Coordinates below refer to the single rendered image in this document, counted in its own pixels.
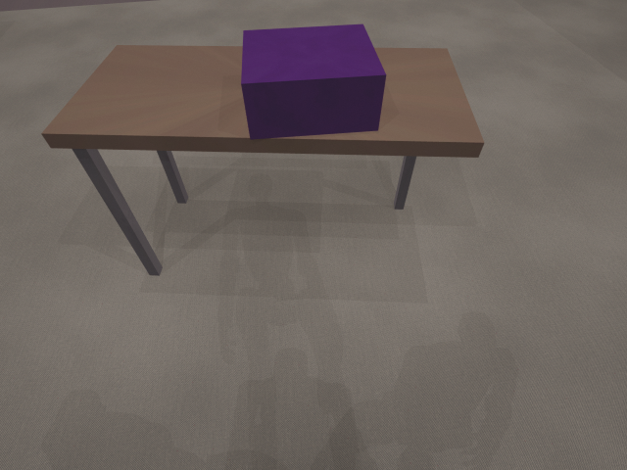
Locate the table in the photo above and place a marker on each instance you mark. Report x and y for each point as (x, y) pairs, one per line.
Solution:
(189, 98)

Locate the carton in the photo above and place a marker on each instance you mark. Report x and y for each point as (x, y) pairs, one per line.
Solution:
(313, 80)

